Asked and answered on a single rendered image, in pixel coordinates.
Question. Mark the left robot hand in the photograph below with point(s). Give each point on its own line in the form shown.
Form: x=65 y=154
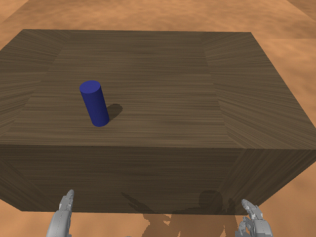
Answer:
x=61 y=220

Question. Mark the right robot hand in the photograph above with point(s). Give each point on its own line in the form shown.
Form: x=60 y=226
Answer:
x=257 y=226

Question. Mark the can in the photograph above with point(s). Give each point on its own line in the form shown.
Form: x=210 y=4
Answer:
x=94 y=100

